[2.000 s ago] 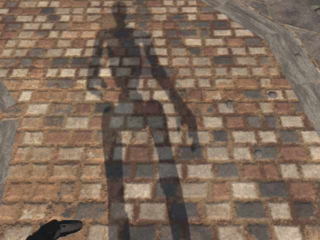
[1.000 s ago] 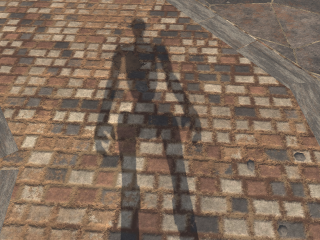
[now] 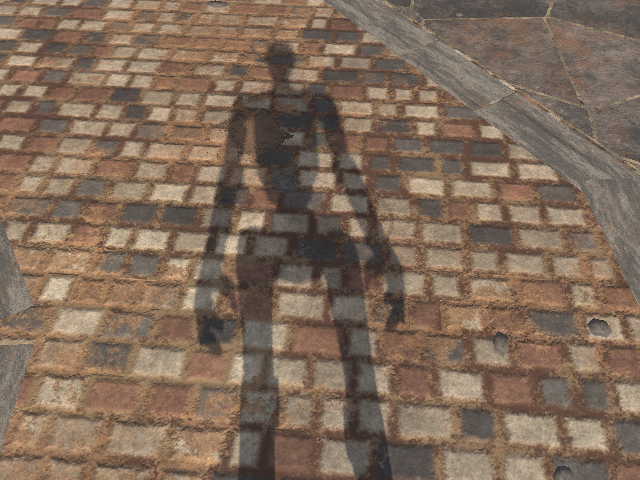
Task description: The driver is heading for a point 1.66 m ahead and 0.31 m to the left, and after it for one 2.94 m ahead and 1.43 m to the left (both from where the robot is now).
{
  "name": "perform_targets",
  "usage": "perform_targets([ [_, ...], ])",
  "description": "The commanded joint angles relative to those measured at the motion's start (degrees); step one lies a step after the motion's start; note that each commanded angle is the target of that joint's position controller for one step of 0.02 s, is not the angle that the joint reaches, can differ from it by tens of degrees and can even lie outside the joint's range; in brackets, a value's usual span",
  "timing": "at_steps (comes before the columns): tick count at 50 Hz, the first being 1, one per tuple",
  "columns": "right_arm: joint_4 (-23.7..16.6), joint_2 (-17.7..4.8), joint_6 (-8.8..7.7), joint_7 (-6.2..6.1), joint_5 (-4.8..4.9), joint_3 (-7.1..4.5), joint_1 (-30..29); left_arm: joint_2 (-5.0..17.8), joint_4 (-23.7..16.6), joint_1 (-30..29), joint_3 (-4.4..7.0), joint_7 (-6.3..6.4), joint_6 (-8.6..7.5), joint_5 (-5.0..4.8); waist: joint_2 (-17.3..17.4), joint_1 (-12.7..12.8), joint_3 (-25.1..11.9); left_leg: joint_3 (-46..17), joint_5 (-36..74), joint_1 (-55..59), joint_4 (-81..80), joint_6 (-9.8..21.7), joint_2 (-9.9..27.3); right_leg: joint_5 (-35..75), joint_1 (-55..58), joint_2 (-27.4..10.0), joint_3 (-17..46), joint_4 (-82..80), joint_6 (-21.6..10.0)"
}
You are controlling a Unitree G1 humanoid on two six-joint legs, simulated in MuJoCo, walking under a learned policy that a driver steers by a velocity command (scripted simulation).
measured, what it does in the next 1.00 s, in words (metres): walks ahead: right foot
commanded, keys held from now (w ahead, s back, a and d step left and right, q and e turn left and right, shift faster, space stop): w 1.00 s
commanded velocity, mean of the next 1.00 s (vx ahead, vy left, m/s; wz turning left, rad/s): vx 0.41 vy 0.00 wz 0.00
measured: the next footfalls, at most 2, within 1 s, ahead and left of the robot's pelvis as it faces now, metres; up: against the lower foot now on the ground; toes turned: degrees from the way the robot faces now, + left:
right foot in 0.64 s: +0.46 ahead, -0.12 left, +0.00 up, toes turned -3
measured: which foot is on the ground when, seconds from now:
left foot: down 0.00-0.66, up 0.68-1.00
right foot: down 0.00-0.18, up 0.20-0.62, down 0.64-1.00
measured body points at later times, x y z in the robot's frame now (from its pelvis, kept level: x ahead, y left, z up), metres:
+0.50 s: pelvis +0.17 +0.02 +0.00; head +0.19 +0.03 +0.45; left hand +0.36 +0.26 -0.11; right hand +0.07 -0.20 -0.14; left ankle +0.04 +0.12 -0.73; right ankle +0.34 -0.13 -0.68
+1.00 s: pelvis +0.47 -0.03 +0.01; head +0.48 -0.03 +0.46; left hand +0.45 +0.22 -0.13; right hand +0.63 -0.29 -0.10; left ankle +0.65 +0.15 -0.67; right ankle +0.42 -0.12 -0.73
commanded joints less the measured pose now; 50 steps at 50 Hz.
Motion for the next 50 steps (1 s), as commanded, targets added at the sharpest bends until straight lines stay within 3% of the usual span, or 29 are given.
perform_targets([
  [1,-2.8,-5.2,-1.6,0.24,0.21,-0.91,-1.7,9.0,-1.3,6.2,2.11,0.53,-0.51,-0.85,-5.7,1.7,7.4,3.9,-16.7,-5.3,2.9,2.2,-2.7,-26.5,-9.8,-7.1,10.8,-14.0,-7.0],
  [3,-4.4,-3.2,-3.68,1.39,0.49,-0.53,-3.8,12.2,-1.6,6.7,3.49,0.35,-1.58,-1.46,-10.7,2.3,10.3,4.4,-7.8,-10.9,13.5,2.6,-0.3,-27.7,-8.3,-16.9,23.0,-19.5,-12.2],
  [4,-4.8,-3.1,-4.53,1.94,0.88,-0.52,-3.5,11.6,-2.2,5.5,3.49,0.21,-2.05,-1.29,-10.4,1.4,11.2,3.4,-8.5,-12.3,14.6,3.5,1.3,-25.0,-8.0,-18.6,24.4,-19.7,-13.0],
  [6,-4.2,-3.0,-5.82,2.59,1.71,-0.71,0.5,10.1,-3.6,1.7,3.24,-0.39,-2.48,-1.65,-8.8,-1.9,11.0,4.3,-9.3,-5.4,4.2,5.0,1.3,-17.5,-9.4,-15.4,18.3,-15.9,-10.2],
  [7,-2.0,-3.5,-6.04,2.62,1.71,-1.26,5.7,9.8,-4.2,0.3,3.15,-0.72,-2.42,-1.76,-7.1,-3.9,9.2,6.3,-5.6,4.5,-1.8,4.8,-1.1,-13.1,-12.9,-11.7,13.4,-11.9,-8.3],
  [8,0.2,-5.4,-6.05,2.61,1.27,-2.25,11.8,9.6,-5.2,-1.1,3.02,-0.93,-2.73,-1.63,-4.0,-5.9,6.5,3.7,-1.8,13.5,-3.9,4.7,-1.0,-2.9,-16.8,-8.0,8.8,-3.9,-6.5],
  [9,1.6,-10.7,-6.23,2.38,1.07,-3.87,20.3,6.6,-6.7,-2.7,2.16,-1.16,-3.4,-1.23,9.1,-8.7,2.5,-14.3,-6.9,23.0,-12.4,9.0,9.6,3.5,-25.4,-0.9,-0.3,16.9,-2.7],
  [10,2.0,-14.5,-6.92,3.21,0.7,-4.23,26.6,3.8,-9.0,-3.0,1.52,-0.95,-4.55,-1.53,18.9,-9.4,-2.0,-39.6,-12.6,28.5,-22.3,16.8,21.1,-10.3,-35.2,4.2,0.8,33.7,-1.5],
  [11,0.8,-10.2,-7.86,3.21,-0.03,-2.57,20.9,6.1,-9.3,-4.0,2.16,-1.23,-5.33,-2.77,10.3,-5.9,1.4,-40.6,-14.8,25.1,-22.1,17.2,23.2,-9.4,-39.7,0.3,6.5,43.5,-2.9],
  [12,-1.1,-7.3,-8.36,3.27,0.09,-1.68,15.9,6.5,-9.3,-4.5,2.22,-1.84,-5.83,-3.15,6.4,-4.0,4.2,-32.6,-12.9,22.2,-21.6,15.1,20.8,-3.5,-41.6,-2.4,7.1,45.9,-4.5],
  [13,-2.4,-6.4,-8.42,3.54,0.04,-1.11,12.6,6.7,-8.9,-4.6,2.5,-2.02,-6.16,-2.61,3.9,-2.6,4.6,-25.3,-9.1,20.1,-22.2,12.9,17.9,2.1,-41.0,-4.6,6.1,44.0,-5.2],
  [15,-3.1,-4.1,-7.75,3.65,-0.26,-0.08,11.9,8.6,-9.0,-5.8,3.78,-2.32,-6.04,-1.59,3.9,-1.5,4.7,-14.1,3.7,17.5,-23.0,9.7,13.2,8.3,-37.3,-6.9,4.1,37.7,-4.9],
  [18,-2.5,-5.4,-6.88,2.48,-0.57,0.13,16.3,5.9,-10.0,-8.9,3.52,-3.04,-4.85,-1.29,3.9,-1.8,4.4,-7.8,15.3,17.0,-23.8,10.2,11.6,11.7,-37.1,-6.9,1.2,31.6,-2.4],
  [21,-3.7,-7.7,-6.36,1.48,-0.82,-0.06,16.2,4.2,-13.9,-18.3,2.51,-3.22,-4.72,-1.1,3.2,-3.1,6.4,-4.7,16.8,13.7,-25.6,10.5,11.0,17.3,-36.0,-5.9,-0.3,18.2,-0.7],
  [25,-3.6,-9.0,-6.25,1.17,-0.01,-0.65,19.3,5.1,-16.6,-25.7,1.94,-4.26,-4.88,-1.57,4.4,-4.4,7.9,-2.3,16.2,13.7,-27.0,10.4,11.9,22.3,-30.9,-3.5,-2.1,7.4,-1.2],
  [28,-3.6,-9.4,-5.86,1.11,0.47,-1.23,19.3,6.6,-18.0,-27.2,2.17,-5.19,-5.3,-1.68,4.5,-2.8,7.5,-1.1,22.9,19.9,-23.7,9.2,14.2,20.6,-29.4,-2.8,-1.4,3.1,-3.6],
  [30,-4.2,-10.9,-5.31,1.15,0.07,-1.85,17.6,9.4,-17.1,-21.7,3.48,-5.32,-5.51,-1.6,6.6,1.3,2.2,0.2,42.2,22.8,-15.6,7.9,14.6,17.6,-20.0,0.2,-3.0,3.1,-5.6],
  [31,-4.6,-10.9,-4.77,1.2,-0.27,-1.89,16.5,11.5,-14.7,-13.3,4.78,-5.08,-5.4,-1.68,7.3,5.8,-3.0,1.9,50.9,21.5,-5.6,6.8,13.0,16.5,-9.5,2.3,-4.3,3.5,-7.0],
  [32,-5.5,-10.1,-4.55,1.33,-0.62,-1.46,15.6,14.2,-11.8,-2.9,6.11,-4.58,-5.07,-1.79,6.8,10.4,-9.1,3.2,47.2,13.1,8.0,4.8,10.5,16.2,6.1,0.2,-1.5,4.2,-9.1],
  [33,-6.9,-3.5,-5.23,2.09,-1.08,0.35,21.6,20.2,-10.0,5.8,7.46,-4.11,-4.82,-0.11,-6.1,8.5,-19.7,4.3,21.8,-8.2,31.7,1.7,2.4,7.0,29.3,-15.6,22.8,2.4,-17.1],
  [34,-6.0,-0.9,-7.08,2.66,0.26,1.25,22.6,18.0,-9.3,6.7,6.51,-4.33,-4.62,-0.1,-14.0,7.5,-26.8,-3.4,-15.0,-18.0,46.0,1.0,-4.5,-2.2,34.1,-23.3,46.9,-11.6,-21.6],
  [35,-8.0,-6.4,-8.53,2.9,1.96,-0.3,16.3,14.2,-9.8,1.0,5.24,-4.5,-5.02,-0.63,-10.9,6.8,-17.2,-6.6,-13.5,-24.1,50.9,2.6,-0.5,-4.5,26.4,-20.7,41.7,-13.8,-17.8],
  [36,-9.9,-8.4,-9.16,2.69,2.75,-0.71,10.8,11.4,-11.1,-4.8,4.39,-4.45,-5.28,-0.61,-7.0,5.3,-9.8,-4.5,-8.7,-25.0,50.0,3.7,2.6,-0.1,16.5,-18.8,31.9,-14.5,-15.4],
  [37,-10.3,-8.4,-9.08,2.12,2.17,-1.04,8.5,9.6,-11.7,-9.4,3.71,-4.78,-5.73,-0.15,-1.8,2.9,-5.4,-3.4,-3.7,-22.0,46.0,3.9,5.5,7.2,6.4,-16.6,24.1,-16.2,-14.1],
  [39,-9.7,-6.5,-7.31,1.5,0.94,-1.64,11.0,7.1,-11.1,-12.1,2.99,-5.3,-6.3,0.69,-3.4,-1.1,-3.2,-3.7,0.1,-14.6,40.0,4.1,8.5,12.0,-3.8,-12.7,15.6,-19.1,-12.5],
  [41,-9.8,-4.9,-6.04,1.31,0.85,-1.67,11.5,7.7,-9.7,-10.1,3.02,-5.04,-6.4,0.48,-3.7,-2.1,-1.4,-2.7,0.8,-14.0,36.4,3.6,9.0,13.9,-7.5,-11.7,11.9,-21.6,-13.5],
  [42,-10.7,-5.3,-5.74,1.22,0.65,-1.87,9.5,8.8,-9.3,-9.0,3.18,-4.62,-6.45,0.5,-3.4,-2.1,-0.1,-2.4,2.7,-16.0,34.1,3.0,9.4,14.7,-7.9,-11.6,10.8,-22.7,-13.9],
  [46,-14.3,-6.3,-5.96,1.51,-0.25,-2.34,-0.6,10.9,-8.1,-4.2,3.53,-2.83,-5.96,0.41,-2.1,0.0,2.1,-1.8,15.3,-24.0,19.7,0.9,9.4,18.0,-3.7,-11.1,8.0,-23.9,-13.2],
  [50,-16.6,-5.0,-6.57,2.51,0.22,-1.63,-9.4,11.9,-7.0,0.3,3.62,-2.15,-5.53,-0.36,-2.3,2.9,3.0,1.2,23.5,-20.9,6.0,0.6,6.4,18.8,-1.1,-9.6,4.1,-23.9,-11.4],
])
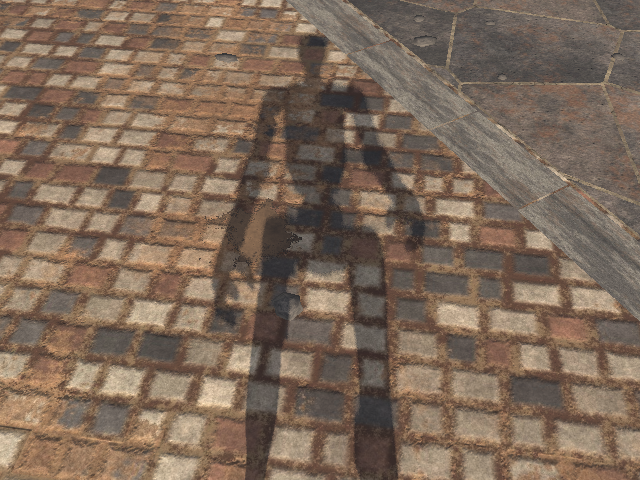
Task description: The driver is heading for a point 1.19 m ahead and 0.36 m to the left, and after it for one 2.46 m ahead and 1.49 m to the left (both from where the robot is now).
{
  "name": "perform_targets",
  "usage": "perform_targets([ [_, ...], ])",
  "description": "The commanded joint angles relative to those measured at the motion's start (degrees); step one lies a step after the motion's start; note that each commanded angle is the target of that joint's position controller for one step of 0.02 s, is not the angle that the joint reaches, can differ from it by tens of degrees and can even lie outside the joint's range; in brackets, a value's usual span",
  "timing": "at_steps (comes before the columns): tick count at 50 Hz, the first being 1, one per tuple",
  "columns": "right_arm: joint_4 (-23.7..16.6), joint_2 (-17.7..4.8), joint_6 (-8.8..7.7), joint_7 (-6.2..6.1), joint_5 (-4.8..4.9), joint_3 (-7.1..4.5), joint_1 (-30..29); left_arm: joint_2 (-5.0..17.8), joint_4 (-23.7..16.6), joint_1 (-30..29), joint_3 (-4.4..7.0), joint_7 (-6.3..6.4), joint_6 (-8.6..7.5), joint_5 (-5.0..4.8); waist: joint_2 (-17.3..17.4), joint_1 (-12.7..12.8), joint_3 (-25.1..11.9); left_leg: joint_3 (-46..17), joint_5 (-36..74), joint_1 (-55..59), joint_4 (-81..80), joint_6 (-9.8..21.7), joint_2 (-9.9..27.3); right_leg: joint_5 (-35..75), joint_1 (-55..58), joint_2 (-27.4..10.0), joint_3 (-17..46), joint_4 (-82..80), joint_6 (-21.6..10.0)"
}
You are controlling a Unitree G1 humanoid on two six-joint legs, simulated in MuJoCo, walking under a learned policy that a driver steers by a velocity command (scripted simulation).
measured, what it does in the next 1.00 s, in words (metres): walks ahead: left foot, then right foot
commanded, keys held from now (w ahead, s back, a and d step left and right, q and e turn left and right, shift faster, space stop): w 0.64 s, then w+q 0.36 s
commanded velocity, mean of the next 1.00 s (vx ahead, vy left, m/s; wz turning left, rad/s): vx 0.50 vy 0.00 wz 0.11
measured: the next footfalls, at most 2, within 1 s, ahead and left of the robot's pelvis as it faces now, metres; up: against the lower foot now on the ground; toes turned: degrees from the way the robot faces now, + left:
left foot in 0.20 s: +0.31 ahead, +0.15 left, +0.00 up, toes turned +3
right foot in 0.74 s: +0.63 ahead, -0.09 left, +0.00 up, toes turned -1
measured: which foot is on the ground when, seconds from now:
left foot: up 0.00-0.18, down 0.20-0.76, up 0.78-1.00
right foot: down 0.00-0.22, up 0.24-0.72, down 0.74-1.00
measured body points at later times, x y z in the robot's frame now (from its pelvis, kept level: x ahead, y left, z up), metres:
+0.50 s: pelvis +0.30 +0.07 +0.00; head +0.31 +0.08 +0.45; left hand +0.44 +0.33 -0.12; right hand +0.30 -0.19 -0.14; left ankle +0.27 +0.15 -0.75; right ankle +0.43 -0.12 -0.67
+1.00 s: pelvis +0.59 +0.00 +0.00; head +0.60 +0.00 +0.45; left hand +0.59 +0.27 -0.14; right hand +0.72 -0.26 -0.13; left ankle +0.64 +0.18 -0.66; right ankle +0.59 -0.09 -0.75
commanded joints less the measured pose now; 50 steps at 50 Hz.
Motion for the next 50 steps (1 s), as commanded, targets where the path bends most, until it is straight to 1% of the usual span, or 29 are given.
perform_targets([
  [1,-3.8,-1.7,-0.69,0.8,0.32,0.19,-6.0,9.2,-2.3,0.9,1.67,0.72,-0.48,-0.63,-4.4,0.0,5.0,2.3,5.3,2.9,-7.8,-0.4,-2.1,8.6,-4.5,-15.0,7.0,-6.3,-7.6],
  [4,-5.7,-2.0,-1.05,1.88,0.65,0.52,-10.2,9.4,-0.8,3.9,1.98,0.86,0.45,-0.87,-4.3,1.0,6.2,1.9,1.9,0.5,-11.8,0.5,-2.8,10.4,2.8,-17.6,7.3,-3.4,-7.4],
  [6,-6.7,-3.0,-1.43,2.56,0.77,0.38,-10.6,10.0,-0.5,4.0,2.4,1.06,1.11,-0.96,-5.0,0.1,5.7,2.0,-2.6,1.3,-13.7,1.9,-3.4,14.5,6.8,-19.5,7.8,-0.5,-6.7],
  [8,-5.9,-5.3,-1.73,2.75,0.83,-0.59,-5.6,11.1,-1.0,2.1,2.78,1.15,1.68,-0.91,-6.9,-3.3,2.2,4.2,-6.8,10.1,-14.7,3.6,-6.1,29.1,8.1,-19.4,7.0,5.7,-5.3],
  [9,-3.5,-7.4,-1.78,2.56,0.71,-1.83,2.3,10.6,-1.4,0.7,2.56,1.1,2.02,-0.83,-6.8,-7.6,-2.5,5.9,-6.5,20.9,-15.7,5.1,-8.2,37.8,6.4,-16.9,4.9,14.8,-4.0],
  [10,-0.5,-11.0,-1.73,2.08,0.31,-3.28,13.4,8.8,-2.4,0.5,1.71,1.06,2.07,-0.27,-4.9,-11.8,-10.3,1.4,-5.7,38.3,-13.4,7.9,-4.1,32.9,-2.5,-13.9,2.7,29.2,-2.1],
  [11,1.3,-17.1,-1.34,1.81,-0.7,-4.85,21.8,2.1,-3.2,7.4,-0.3,0.32,1.02,0.07,8.2,-10.2,-20.0,-24.8,-14.3,62.8,-15.7,17.4,11.5,8.9,-26.9,-4.5,0.4,53.2,2.4],
  [12,1.5,-13.1,-1.17,1.93,-0.35,-3.46,22.1,2.9,-2.5,6.2,-0.4,0.0,-0.61,-0.7,11.5,-10.5,-23.6,-41.0,-19.2,65.9,-25.4,19.3,15.0,-21.5,-36.1,-1.0,9.0,63.0,2.2],
  [13,0.8,-9.6,-1.3,1.87,0.14,-2.29,17.0,8.3,-4.1,0.6,1.07,-0.22,-1.66,-2.42,8.7,-9.9,-15.1,-32.9,-20.8,59.4,-26.0,15.6,12.8,-19.4,-41.7,-4.9,10.8,67.0,0.8],
  [14,-0.8,-7.4,-1.32,1.77,0.03,-1.56,11.6,9.1,-5.4,-3.5,1.18,-0.01,-2.06,-2.82,4.7,-8.4,-9.1,-24.4,-16.9,50.4,-27.1,13.6,10.8,-13.9,-41.6,-8.3,8.9,65.3,0.2],
  [15,-1.3,-5.4,-1.4,2.0,-0.43,-0.92,7.6,8.7,-5.6,-5.6,1.51,0.44,-1.86,-2.06,1.0,-6.6,-4.7,-18.3,-12.1,41.5,-29.3,12.5,8.6,-9.5,-39.2,-10.5,7.7,61.3,0.3],
  [16,-1.3,-3.9,-1.66,2.19,-0.95,-0.41,5.8,8.0,-5.4,-4.9,1.96,0.78,-1.06,-1.4,1.8,-4.4,-2.7,-14.0,-9.5,35.6,-31.3,11.4,6.4,-6.5,-35.3,-12.5,8.1,57.7,0.3],
  [18,-0.4,-3.9,-1.83,2.4,-1.04,-0.4,6.4,5.0,-4.8,-2.5,1.72,0.89,0.49,-1.07,2.4,-2.5,-1.6,-10.1,-6.4,30.8,-34.1,11.9,4.9,-4.5,-31.4,-13.3,7.6,54.5,0.8],
  [21,1.0,-6.6,-2.0,1.4,-0.92,-1.0,9.2,5.2,-6.6,-7.1,1.98,1.2,1.32,-0.58,1.0,-2.7,1.3,-6.7,-2.4,29.8,-36.6,12.9,4.8,1.6,-36.0,-13.9,7.1,46.9,2.6],
  [23,1.6,-6.7,-1.65,0.71,-0.68,-0.95,11.2,5.0,-8.0,-11.3,2.05,1.04,1.16,-0.19,0.8,-3.6,2.1,-4.4,-0.5,31.5,-36.9,11.9,3.8,8.0,-38.4,-13.6,6.6,39.8,3.4],
  [27,2.7,-7.3,-1.26,0.11,-0.11,-0.95,14.8,3.5,-10.2,-19.5,1.32,0.12,0.59,-0.61,1.2,-6.1,3.5,-0.5,-1.5,32.9,-37.5,10.1,2.0,17.3,-35.3,-10.9,3.9,26.0,3.4],
  [31,4.8,-7.7,-0.31,-0.1,0.35,-1.28,18.9,3.9,-12.5,-25.4,0.88,-1.11,0.21,-1.08,1.2,-7.8,5.6,-0.8,-1.4,40.7,-34.9,9.9,5.0,15.1,-37.2,-9.8,4.0,20.1,2.3],
  [34,5.3,-8.4,0.59,-0.4,0.65,-1.79,18.9,5.7,-13.6,-25.2,1.35,-1.91,-0.44,-1.11,1.9,-5.9,5.0,-2.8,4.8,44.8,-30.3,8.8,7.2,8.8,-34.0,-8.7,4.3,17.2,0.5],
  [35,5.0,-9.0,0.85,-0.43,0.67,-1.99,17.8,7.0,-13.0,-22.2,1.93,-1.89,-0.7,-1.07,2.8,-3.9,3.2,-3.0,11.8,44.8,-27.0,8.3,6.9,6.8,-28.8,-7.1,3.4,16.7,-0.2],
  [36,4.5,-8.9,1.13,-0.39,0.69,-1.88,16.2,8.8,-11.2,-15.4,3.03,-1.66,-0.92,-0.95,2.9,-0.1,-0.7,-1.8,19.9,43.2,-19.6,7.2,4.8,6.9,-18.9,-5.3,1.8,15.4,-1.3],
  [37,3.5,-7.2,1.19,-0.31,0.23,-1.13,15.5,12.3,-8.3,-4.5,4.5,-1.13,-1.05,-0.46,1.5,4.3,-8.3,0.2,17.1,35.3,-6.7,5.3,1.4,8.7,-1.9,-7.9,4.3,18.0,-3.4],
  [38,2.1,-1.5,0.53,0.01,-0.42,0.52,20.8,18.2,-6.8,4.3,5.98,-0.56,-0.87,0.78,-9.8,3.8,-18.7,3.9,-5.2,14.0,16.1,1.4,-6.5,5.0,22.5,-23.4,24.9,17.7,-10.3],
  [39,3.0,0.1,-0.67,0.29,0.71,1.19,22.9,15.8,-6.1,5.7,5.1,-0.73,-0.52,0.27,-18.4,3.4,-25.4,-2.5,-36.1,3.3,28.9,0.5,-11.4,-2.7,28.2,-30.0,44.6,8.1,-14.7],
  [40,2.3,-6.2,-1.34,0.32,2.34,-0.6,18.2,11.5,-6.8,1.7,3.79,-0.59,-0.57,-0.13,-13.0,3.5,-17.1,-6.0,-34.3,-1.9,34.0,1.3,-7.7,-6.8,21.5,-27.8,38.4,6.5,-11.5],
  [41,0.9,-7.0,-1.47,0.11,2.65,-0.87,13.8,9.1,-7.8,-3.2,3.05,-0.35,-0.62,-0.16,-10.2,2.3,-10.2,-4.0,-29.2,-3.2,33.6,2.0,-4.5,-5.6,12.9,-26.1,29.7,5.4,-8.9],
  [42,0.6,-6.3,-1.12,-0.28,2.17,-1.08,11.7,7.2,-8.1,-7.4,2.42,-0.47,-0.83,0.11,-6.6,0.4,-5.5,-3.3,-24.6,-0.7,30.4,2.0,-2.2,-2.8,3.9,-23.9,23.4,2.7,-7.6],
  [43,0.9,-5.6,-0.29,-0.58,1.63,-1.64,12.0,5.4,-8.1,-9.9,1.96,-0.59,-1.16,0.52,-7.2,-1.6,-2.9,-3.7,-21.5,2.5,27.1,2.2,-0.4,-0.4,-1.9,-21.8,18.0,0.5,-6.3],
  [46,0.7,-1.8,2.06,-0.49,1.65,-1.6,14.0,5.6,-6.9,-10.8,2.25,-0.45,-1.54,0.97,-7.4,-4.3,0.2,-3.5,-17.5,6.0,24.0,2.2,0.8,5.0,-8.7,-20.2,9.2,-3.6,-6.2],
  [50,-2.0,-2.2,2.67,-0.11,0.84,-2.1,8.7,7.8,-5.8,-8.9,2.98,0.88,-1.47,1.3,-5.2,-4.1,2.5,-4.4,-6.9,-0.1,15.0,1.1,0.3,11.2,-6.6,-19.7,1.9,-5.0,-6.2],
])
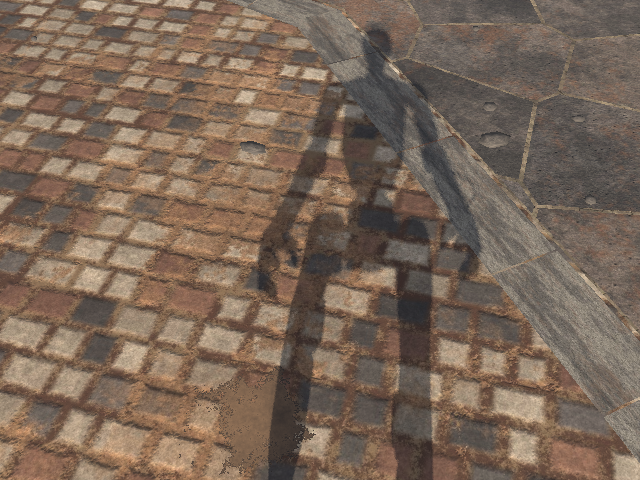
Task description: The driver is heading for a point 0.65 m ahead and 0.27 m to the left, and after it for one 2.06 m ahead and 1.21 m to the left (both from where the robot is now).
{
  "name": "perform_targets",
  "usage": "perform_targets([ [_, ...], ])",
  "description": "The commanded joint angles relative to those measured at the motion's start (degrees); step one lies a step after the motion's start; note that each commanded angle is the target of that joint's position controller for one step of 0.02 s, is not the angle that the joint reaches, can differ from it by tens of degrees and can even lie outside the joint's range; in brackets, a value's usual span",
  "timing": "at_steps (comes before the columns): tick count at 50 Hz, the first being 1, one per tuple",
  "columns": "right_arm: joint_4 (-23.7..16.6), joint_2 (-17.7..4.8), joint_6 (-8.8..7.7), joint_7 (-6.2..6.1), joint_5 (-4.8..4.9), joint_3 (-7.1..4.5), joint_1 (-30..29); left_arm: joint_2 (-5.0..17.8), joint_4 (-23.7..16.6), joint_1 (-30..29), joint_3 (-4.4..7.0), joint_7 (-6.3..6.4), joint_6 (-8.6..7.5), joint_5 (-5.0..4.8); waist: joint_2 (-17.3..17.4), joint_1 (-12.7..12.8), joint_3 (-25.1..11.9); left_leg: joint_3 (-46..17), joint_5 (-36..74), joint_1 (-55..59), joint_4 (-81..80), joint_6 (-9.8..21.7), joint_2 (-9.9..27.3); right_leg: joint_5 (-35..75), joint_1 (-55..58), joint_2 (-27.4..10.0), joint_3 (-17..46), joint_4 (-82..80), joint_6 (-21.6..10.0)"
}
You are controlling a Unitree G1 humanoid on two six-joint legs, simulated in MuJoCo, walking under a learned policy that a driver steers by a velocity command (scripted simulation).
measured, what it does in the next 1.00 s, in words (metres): walks ahead, turning left: left foot, then right foot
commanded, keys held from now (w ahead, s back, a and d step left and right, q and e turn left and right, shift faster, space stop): w+q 1.00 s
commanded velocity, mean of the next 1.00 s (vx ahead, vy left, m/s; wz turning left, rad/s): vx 0.50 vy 0.00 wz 0.57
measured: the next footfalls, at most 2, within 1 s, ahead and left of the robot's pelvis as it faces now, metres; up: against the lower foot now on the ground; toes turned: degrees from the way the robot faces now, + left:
left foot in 0.30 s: +0.31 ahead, +0.16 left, +0.00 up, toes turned +14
right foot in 0.78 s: +0.66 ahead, +0.06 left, +0.00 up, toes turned +30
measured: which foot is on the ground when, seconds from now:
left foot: up 0.00-0.28, down 0.30-0.78, up 0.80-1.00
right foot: down 0.00-0.30, up 0.32-0.76, down 0.78-1.00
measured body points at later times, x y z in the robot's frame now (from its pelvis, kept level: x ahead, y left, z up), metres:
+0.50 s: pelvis +0.28 +0.08 +0.00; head +0.30 +0.10 +0.45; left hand +0.36 +0.39 -0.11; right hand +0.42 -0.16 -0.12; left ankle +0.28 +0.15 -0.75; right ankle +0.36 -0.09 -0.66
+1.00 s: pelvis +0.56 +0.13 +0.00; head +0.58 +0.14 +0.45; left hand +0.47 +0.40 -0.12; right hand +0.83 -0.03 -0.11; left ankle +0.50 +0.26 -0.66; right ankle +0.62 +0.04 -0.75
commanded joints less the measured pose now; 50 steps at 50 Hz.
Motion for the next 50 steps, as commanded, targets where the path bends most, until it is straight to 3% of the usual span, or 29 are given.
perform_targets([
  [1,-2.9,-1.2,0.01,0.61,-0.48,-0.43,0.9,7.7,-3.4,-3.4,1.45,1.05,-0.81,0.15,-5.7,-2.3,1.7,-2.3,9.2,-2.4,-6.6,-0.6,1.7,12.0,-0.8,-16.0,6.3,-10.8,-6.9],
  [5,-6.1,0.0,-0.29,2.2,-0.78,0.48,-7.5,9.3,-2.9,-0.5,1.84,1.88,-0.11,-0.53,-4.3,0.6,4.1,2.8,14.6,-1.7,-17.8,-0.3,0.8,13.1,2.6,-16.2,1.1,-11.1,-6.0],
  [9,-9.7,-0.2,-0.16,3.68,-0.54,0.87,-12.9,10.5,-2.0,3.0,2.45,1.93,1.49,-1.51,-4.5,1.9,5.7,6.0,8.9,-4.0,-23.2,1.4,-0.6,19.8,11.7,-18.6,-1.5,-6.8,-5.3],
  [12,-11.0,-3.1,0.12,4.32,-0.34,-0.42,-9.4,13.0,-3.0,0.9,3.16,2.15,2.6,-2.27,-7.5,-1.9,1.4,10.8,0.1,5.7,-23.8,4.3,-5.7,46.0,14.3,-18.9,-3.8,3.9,-3.5],
  [13,-10.1,-5.2,0.17,4.28,-0.07,-1.55,-3.7,13.7,-3.4,-0.1,3.28,2.21,3.06,-2.44,-8.1,-5.4,-1.9,12.0,-1.5,13.2,-24.6,5.8,-8.2,52.6,13.4,-18.2,-4.4,12.4,-2.7],
  [14,-7.8,-8.6,0.17,3.68,0.08,-3.48,5.6,13.6,-3.9,-1.3,3.04,2.18,3.26,-2.63,-6.8,-10.4,-6.8,11.5,2.5,27.3,-29.2,8.1,-10.6,49.5,8.1,-15.8,-5.5,25.1,-0.7],
  [15,-6.2,-14.5,0.71,2.27,-0.1,-5.41,13.0,10.8,-5.3,-0.5,2.07,2.11,2.69,-1.07,1.8,-12.0,-11.7,-4.0,2.4,44.0,-30.8,11.7,-1.5,24.9,-7.6,-12.7,-5.5,44.0,2.2],
  [16,-7.9,-18.7,0.02,2.27,-0.12,-5.54,9.4,3.1,-8.8,3.1,-0.24,1.24,0.48,-0.48,13.5,-4.7,-17.4,-39.2,-6.0,60.1,-40.4,23.7,11.8,-22.0,-31.6,1.0,4.1,63.8,5.5],
  [17,-8.3,-13.5,-0.52,2.65,-0.98,-3.81,11.9,8.0,-10.1,-3.6,0.51,0.24,-2.22,-2.97,5.6,-8.8,-19.8,-42.7,-7.9,61.3,-46.3,22.2,12.7,-21.5,-38.2,-0.7,15.3,66.5,3.6],
  [18,-8.0,-10.1,-1.22,2.6,-1.3,-2.93,10.2,8.9,-11.2,-7.3,0.71,-0.14,-3.25,-4.51,3.4,-8.5,-12.8,-33.3,-3.7,56.2,-45.6,19.3,10.9,-17.0,-41.3,-3.4,14.9,64.1,1.8],
  [19,-8.8,-7.9,-1.74,2.69,-0.97,-2.27,5.9,8.4,-10.5,-7.2,0.69,0.24,-3.48,-3.51,-2.2,-5.3,-7.9,-25.6,2.5,46.8,-45.2,16.9,8.1,-12.5,-38.3,-6.3,15.0,58.1,1.4],
  [20,-9.8,-5.7,-1.9,2.5,-0.89,-1.55,2.0,9.3,-9.8,-7.0,1.35,0.69,-2.95,-1.84,-2.5,-3.3,-5.9,-20.0,7.5,39.3,-45.7,15.2,5.7,-10.2,-33.6,-8.0,14.9,52.8,1.7],
  [21,-10.8,-5.0,-1.95,2.19,-1.33,-1.15,0.1,9.6,-9.6,-5.7,1.71,0.65,-2.04,-1.44,-1.8,-1.5,-4.9,-17.7,10.4,34.3,-46.9,14.8,4.5,-8.6,-29.8,-9.0,15.1,50.4,2.3],
  [23,-11.0,-6.6,-2.13,1.54,-1.13,-1.39,0.7,8.4,-10.2,-5.7,1.73,0.71,-0.61,-0.77,-2.0,-0.5,-3.8,-15.5,14.5,29.3,-48.5,15.0,3.4,-6.8,-27.4,-8.8,14.1,45.1,4.0],
  [25,-10.8,-8.6,-2.24,0.71,-0.99,-1.88,2.6,7.2,-11.8,-9.3,1.32,0.98,0.05,-0.22,-1.8,-1.1,-2.3,-12.9,16.6,26.7,-49.4,14.7,2.3,-1.7,-28.4,-7.8,13.2,38.0,5.7],
  [30,-10.3,-8.9,-1.58,-0.06,-0.6,-1.96,6.4,5.3,-15.0,-19.3,0.22,0.16,-0.31,-0.89,1.9,-5.1,-0.1,-9.9,8.7,23.7,-48.2,10.4,-1.7,15.3,-23.8,-3.2,12.1,17.1,6.0],
  [33,-9.4,-8.5,-1.25,-0.05,-0.28,-1.91,8.8,6.8,-16.7,-22.1,0.38,-0.54,-0.87,-1.52,2.8,-6.2,-0.1,-13.6,6.1,27.0,-45.1,9.6,0.0,15.5,-22.5,-2.1,13.4,12.6,5.2],
  [35,-9.4,-8.3,-0.85,-0.36,-0.28,-1.87,9.3,8.3,-17.1,-21.7,0.78,-1.04,-1.5,-1.6,3.5,-5.6,-0.5,-17.1,5.6,30.5,-41.6,9.1,1.4,11.7,-21.5,-1.7,14.2,10.3,4.2],
  [37,-10.0,-8.4,-0.42,-0.64,-0.5,-1.9,8.4,9.6,-16.4,-17.7,1.33,-1.22,-2.22,-1.68,5.5,-3.2,-1.4,-19.4,8.5,31.9,-37.6,8.2,1.6,7.3,-16.5,-1.2,13.4,8.7,2.6],
  [38,-10.7,-7.2,-0.37,-0.6,-0.62,-1.42,7.4,10.9,-15.0,-12.2,2.12,-0.99,-2.54,-1.29,5.4,-0.2,-4.2,-18.4,12.3,30.7,-32.5,6.7,-0.9,7.7,-8.4,-1.3,12.8,7.1,1.0],
  [39,-12.1,-4.4,-0.59,-0.3,-1.2,-0.3,6.3,13.6,-13.9,-3.6,2.97,-0.63,-2.79,-0.2,2.1,3.8,-11.4,-14.8,9.6,24.5,-19.1,4.5,-4.1,6.8,6.0,-8.5,19.0,9.2,-2.5],
  [40,-13.4,-0.8,-1.15,-0.32,-0.01,0.74,13.7,18.7,-12.3,4.7,4.36,-0.31,-2.11,0.76,-14.0,2.5,-21.0,-6.9,-10.1,4.6,1.5,-0.2,-12.3,-2.9,28.4,-22.4,42.6,6.5,-11.6],
  [41,-13.3,-4.5,-1.38,-0.36,0.72,0.61,15.3,15.1,-11.8,4.9,3.52,-0.71,-1.62,-0.84,-19.9,2.1,-21.1,-7.0,-23.5,-5.5,11.6,-0.9,-9.8,-15.5,30.2,-26.6,56.5,1.2,-13.5],
  [42,-13.2,-9.1,-1.1,-0.3,0.74,-0.56,10.6,10.4,-13.1,1.6,2.24,-0.54,-1.14,-1.36,-12.8,3.2,-12.4,-7.2,-19.1,-8.9,15.3,-1.1,-6.8,-19.3,23.0,-24.2,48.7,-0.1,-10.8],
  [43,-14.1,-9.5,-0.72,-0.34,0.1,-0.73,6.4,8.9,-13.7,-1.5,1.63,-0.31,-0.48,-0.95,-8.2,2.8,-7.3,-4.8,-14.6,-7.8,15.1,-1.3,-4.5,-14.4,15.2,-21.8,40.1,-0.6,-8.6],
  [44,-15.0,-8.7,-0.6,-0.18,-0.58,-0.83,4.0,7.7,-13.4,-3.9,1.18,-0.28,-0.09,-0.57,-6.7,1.5,-3.0,-4.2,-11.6,-6.1,12.0,-1.3,-2.9,-8.1,7.8,-19.4,34.0,-2.3,-7.9],
  [45,-15.3,-7.8,-0.29,0.08,-0.61,-1.02,3.9,6.8,-13.2,-5.1,0.75,-0.17,-0.13,-0.17,-7.8,0.0,-1.6,-4.3,-9.7,-3.6,9.6,-1.0,-1.1,-4.0,3.5,-17.6,29.4,-3.7,-7.1],
  [47,-15.6,-5.2,0.47,0.5,0.04,-0.59,4.8,7.1,-12.4,-5.4,0.94,-0.23,-0.5,-0.45,-8.9,-1.1,-0.7,-2.9,-8.3,-1.1,6.6,-1.1,0.2,0.4,-0.3,-16.2,23.3,-6.5,-7.3],
  [50,-17.6,-4.1,1.0,0.59,-0.38,-0.16,2.3,9.7,-11.3,-4.4,1.82,-0.12,-1.04,-0.7,-7.0,-1.2,-0.2,-2.5,-3.4,-3.7,0.9,-2.1,1.1,7.8,0.4,-17.2,17.5,-8.7,-8.8],
])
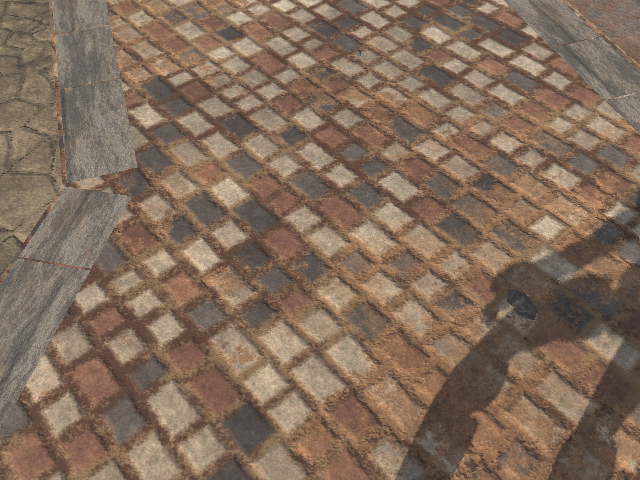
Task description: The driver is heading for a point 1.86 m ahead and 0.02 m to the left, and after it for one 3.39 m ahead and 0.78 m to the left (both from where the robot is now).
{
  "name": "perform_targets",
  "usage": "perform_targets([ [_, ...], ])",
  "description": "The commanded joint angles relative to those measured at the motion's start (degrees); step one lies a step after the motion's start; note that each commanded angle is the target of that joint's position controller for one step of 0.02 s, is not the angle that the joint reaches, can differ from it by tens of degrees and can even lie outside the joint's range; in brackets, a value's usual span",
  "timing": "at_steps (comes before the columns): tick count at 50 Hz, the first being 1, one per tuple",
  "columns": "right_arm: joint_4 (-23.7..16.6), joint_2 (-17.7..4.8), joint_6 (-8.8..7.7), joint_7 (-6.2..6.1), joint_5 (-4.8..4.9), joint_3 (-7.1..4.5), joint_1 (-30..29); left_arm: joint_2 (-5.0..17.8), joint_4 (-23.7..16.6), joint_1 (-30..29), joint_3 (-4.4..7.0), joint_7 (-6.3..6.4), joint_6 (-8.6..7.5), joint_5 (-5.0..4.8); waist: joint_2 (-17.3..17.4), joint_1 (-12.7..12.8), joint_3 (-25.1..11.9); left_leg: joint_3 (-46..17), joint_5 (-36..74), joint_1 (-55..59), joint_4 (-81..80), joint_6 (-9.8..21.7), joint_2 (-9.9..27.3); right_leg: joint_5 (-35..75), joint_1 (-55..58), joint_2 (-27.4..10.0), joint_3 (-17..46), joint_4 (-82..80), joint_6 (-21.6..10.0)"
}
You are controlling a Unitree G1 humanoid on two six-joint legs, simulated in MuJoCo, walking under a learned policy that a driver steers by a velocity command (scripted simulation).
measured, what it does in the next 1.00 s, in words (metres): walks ahead: left foot, then right foot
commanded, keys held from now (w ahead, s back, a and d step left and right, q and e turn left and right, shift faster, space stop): w+q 0.14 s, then w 0.86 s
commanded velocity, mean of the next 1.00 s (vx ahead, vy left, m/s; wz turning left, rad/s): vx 0.50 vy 0.00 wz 0.22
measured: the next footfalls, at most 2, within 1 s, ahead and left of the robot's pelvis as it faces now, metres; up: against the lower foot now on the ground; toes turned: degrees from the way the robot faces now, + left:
left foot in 0.30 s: +0.31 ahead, +0.18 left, +0.00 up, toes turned +11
right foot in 0.82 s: +0.65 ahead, +0.00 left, +0.00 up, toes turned +9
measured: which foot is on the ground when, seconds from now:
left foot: up 0.00-0.28, down 0.30-0.84, up 0.86-1.00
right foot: down 0.00-0.30, up 0.32-0.80, down 0.82-1.00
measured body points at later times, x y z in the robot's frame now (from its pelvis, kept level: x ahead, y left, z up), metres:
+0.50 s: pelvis +0.27 +0.08 +0.00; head +0.30 +0.10 +0.45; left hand +0.34 +0.38 -0.12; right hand +0.42 -0.16 -0.10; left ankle +0.27 +0.17 -0.74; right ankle +0.31 -0.08 -0.66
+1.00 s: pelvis +0.56 +0.07 +0.00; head +0.59 +0.06 +0.45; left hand +0.59 +0.35 -0.12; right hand +0.72 -0.18 -0.12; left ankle +0.51 +0.22 -0.66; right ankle +0.61 -0.01 -0.74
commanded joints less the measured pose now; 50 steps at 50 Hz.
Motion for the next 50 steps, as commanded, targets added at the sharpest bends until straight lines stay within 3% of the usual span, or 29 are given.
perform_targets([
  [1,-5.1,-1.8,-0.27,0.3,-0.2,-0.29,-0.7,8.8,-3.2,-2.5,2.05,0.28,-1.11,-0.12,-7.0,-1.1,-0.9,-2.7,6.4,-7.0,-4.8,-0.7,3.6,10.3,5.3,-17.2,11.1,-12.3,-9.9],
  [6,-7.1,-0.5,-1.04,2.1,-0.19,0.57,-8.9,10.5,-2.3,-0.5,2.33,0.76,-0.01,-0.54,-6.3,2.0,1.1,2.1,18.9,-3.7,-20.5,-0.2,2.1,14.1,7.6,-15.1,0.7,-12.1,-7.2],
  [10,-9.7,-0.3,-1.15,3.15,-0.09,0.92,-14.0,12.4,-0.4,3.7,2.67,0.45,1.26,-1.77,-6.2,3.1,3.4,4.5,13.9,-2.1,-27.6,1.8,0.1,17.8,12.9,-17.6,-0.7,-10.4,-6.8],
  [12,-10.0,-2.0,-1.19,3.3,-0.56,0.16,-12.4,14.0,0.1,3.6,2.98,0.48,1.88,-2.38,-7.8,0.7,1.9,6.5,8.0,3.0,-29.9,4.0,-2.8,33.3,15.5,-18.5,-2.0,-5.2,-6.2],
  [13,-9.0,-3.8,-1.13,3.2,-0.89,-0.79,-8.1,14.8,0.3,3.2,3.06,0.62,2.21,-2.61,-8.5,-2.5,-1.1,7.9,6.9,9.9,-31.7,5.4,-5.0,42.8,15.7,-17.9,-3.3,1.4,-5.4],
  [14,-6.2,-6.3,-1.05,2.83,-0.81,-2.36,1.0,14.0,0.5,2.9,2.56,0.85,2.5,-2.6,-7.7,-7.6,-6.1,9.1,11.2,23.4,-35.5,7.2,-7.4,46.4,12.0,-16.0,-5.5,12.0,-3.9],
  [15,-3.8,-10.3,-0.63,1.85,-0.77,-3.97,10.6,11.4,-0.3,3.2,1.36,1.05,2.21,-1.31,-4.0,-11.7,-12.0,0.6,14.2,41.4,-33.7,9.5,-2.1,32.1,-1.0,-13.9,-6.0,27.4,-1.5],
  [16,-3.4,-16.9,-0.89,1.39,-0.72,-4.58,10.7,3.7,-3.0,9.1,-1.29,0.26,0.98,0.31,11.6,-5.2,-18.2,-30.5,6.8,58.8,-37.8,19.4,14.3,-17.9,-24.9,-3.7,-3.3,49.0,2.2],
  [17,-4.5,-12.3,-1.45,1.62,-0.8,-3.09,12.7,8.3,-2.2,5.1,-0.52,-0.34,-0.7,-1.8,6.4,-9.1,-25.0,-41.2,4.0,59.7,-44.9,21.4,17.8,-23.9,-29.7,-2.5,8.8,56.9,1.8],
  [18,-3.6,-9.7,-2.07,1.96,-1.23,-2.16,10.2,10.8,-4.2,-0.6,0.34,-0.63,-1.26,-3.81,4.3,-9.4,-16.3,-31.0,9.0,54.3,-45.4,18.6,15.6,-19.7,-34.6,-5.0,9.0,58.0,1.1],
  [19,-3.5,-8.2,-2.41,1.96,-0.9,-1.62,6.6,9.9,-4.7,-2.4,-0.05,-0.38,-1.53,-3.22,1.8,-7.3,-11.1,-23.4,13.7,46.2,-45.5,16.4,12.8,-14.8,-33.9,-7.5,8.6,54.0,0.6],
  [20,-3.6,-6.2,-2.53,1.98,-1.07,-0.99,2.9,9.8,-4.2,-2.9,0.14,-0.07,-1.38,-1.83,0.3,-5.2,-7.6,-18.3,17.9,38.5,-46.7,15.1,10.8,-11.5,-31.2,-9.2,8.5,49.9,0.8],
  [21,-4.1,-4.4,-2.76,1.96,-1.63,-0.34,0.5,9.9,-3.7,-1.5,0.4,-0.1,-0.68,-1.48,0.8,-3.0,-6.2,-15.0,20.5,32.9,-48.7,14.5,9.2,-9.1,-27.1,-10.4,9.0,47.7,0.9],
  [22,-4.1,-4.2,-3.04,1.93,-1.85,-0.26,-0.5,9.1,-3.3,0.1,0.34,-0.22,0.09,-1.51,1.4,-1.6,-5.9,-14.0,20.4,29.8,-50.7,14.7,8.9,-7.6,-24.6,-10.6,9.1,46.3,1.2],
  [25,-2.7,-5.6,-4.16,1.53,-1.56,-0.61,-0.4,6.8,-3.4,-0.7,-0.16,0.02,1.67,-0.82,-0.2,-0.5,-3.2,-9.4,22.0,25.2,-55.1,15.4,8.5,-2.6,-25.0,-10.7,8.6,40.0,3.1],
  [27,-1.5,-6.0,-4.26,0.97,-1.52,-0.67,0.8,6.0,-4.5,-4.3,-0.49,0.03,1.79,-0.39,-0.6,-1.4,-1.4,-6.4,22.0,25.3,-56.2,14.5,7.4,4.3,-27.0,-10.5,8.5,33.0,3.9],
  [31,0.6,-7.1,-3.92,0.4,-1.15,-0.81,3.7,4.6,-6.1,-11.6,-1.3,-0.9,1.09,-0.87,-0.1,-4.3,1.0,-1.6,18.0,25.7,-56.7,11.7,5.3,16.5,-24.2,-7.7,6.6,18.0,3.6],
  [36,4.0,-8.3,-3.08,0.27,-0.44,-1.28,7.7,6.0,-8.5,-16.7,-1.22,-2.28,0.53,-1.28,0.9,-5.7,2.7,-3.3,17.9,34.2,-52.8,10.4,9.4,12.9,-25.3,-5.9,7.0,10.4,0.9],
  [38,4.6,-8.7,-2.5,-0.02,-0.38,-1.49,7.3,7.1,-8.4,-14.7,-0.83,-2.58,0.29,-1.17,1.9,-4.1,1.6,-3.7,23.7,37.3,-49.7,9.2,10.4,8.5,-22.5,-4.9,6.2,9.0,-0.8],
  [39,4.7,-9.1,-2.18,-0.15,-0.39,-1.52,6.4,8.1,-7.6,-11.4,-0.29,-2.51,0.17,-1.05,2.5,-2.0,-0.4,-2.8,32.1,37.9,-45.6,8.2,9.5,7.0,-17.4,-3.3,4.6,8.1,-1.8],
  [40,4.6,-8.3,-1.81,-0.29,-0.58,-1.15,5.9,10.0,-5.4,-4.0,0.9,-2.14,0.14,-0.81,1.7,1.6,-5.1,-0.6,40.0,36.5,-36.7,6.8,6.7,7.6,-7.1,-1.4,2.8,7.5,-3.4],
  [41,3.8,-6.0,-1.68,-0.57,-1.41,-0.02,6.7,13.6,-3.4,5.6,2.08,-1.65,0.2,-0.37,-1.9,5.1,-13.2,2.2,32.0,28.0,-21.6,4.6,3.5,11.3,9.1,-7.7,9.3,10.3,-6.4],
  [42,2.8,0.1,-2.88,-0.06,-1.46,1.78,14.8,19.3,-2.3,10.7,3.41,-1.53,0.58,0.0,-16.9,2.3,-21.5,3.7,3.3,4.0,1.8,-0.3,-6.5,0.6,31.5,-21.9,36.5,6.5,-16.4],
  [43,3.6,-2.9,-4.01,0.21,-0.87,1.37,11.9,14.2,-2.0,12.1,2.1,-1.74,0.77,-1.21,-17.3,4.8,-24.3,-4.0,-15.1,-4.5,9.6,-0.3,-7.6,-10.4,33.9,-23.3,49.9,-3.0,-17.3],
  [44,2.1,-6.8,-4.63,0.55,0.67,0.28,6.5,12.0,-2.6,7.9,1.24,-1.58,0.75,-1.35,-12.9,4.6,-14.8,-4.1,-12.1,-10.0,12.5,0.6,-4.0,-14.5,27.3,-21.9,42.0,-4.0,-14.2],
  [45,0.9,-6.6,-4.83,0.41,0.68,0.55,2.3,10.4,-3.5,3.8,0.74,-1.37,0.94,-0.87,-8.3,3.3,-9.4,-2.0,-7.1,-9.5,10.3,1.2,-0.8,-12.0,18.8,-19.7,34.8,-4.7,-12.3],
  [46,0.5,-6.2,-4.65,0.21,-0.29,0.47,0.3,8.9,-3.9,0.7,0.21,-1.44,0.95,-0.28,-6.4,1.6,-4.8,-1.2,-3.4,-7.5,6.2,1.2,1.1,-7.1,10.4,-17.7,29.6,-6.4,-11.9],
  [48,1.4,-4.9,-3.44,0.01,-0.83,0.23,2.9,7.0,-4.2,-2.0,-0.38,-1.51,0.37,0.35,-8.8,-1.7,-3.5,-1.7,0.8,-0.6,1.3,1.0,3.4,-0.4,2.4,-14.8,23.8,-9.4,-11.2],
  [50,1.9,-3.3,-2.61,-0.17,-1.02,0.56,3.7,7.9,-3.5,-1.5,-0.1,-1.31,-0.2,-0.11,-8.4,-2.6,-2.8,-0.9,2.7,0.1,-2.1,0.0,3.8,4.9,0.1,-14.3,19.7,-11.6,-12.2],
])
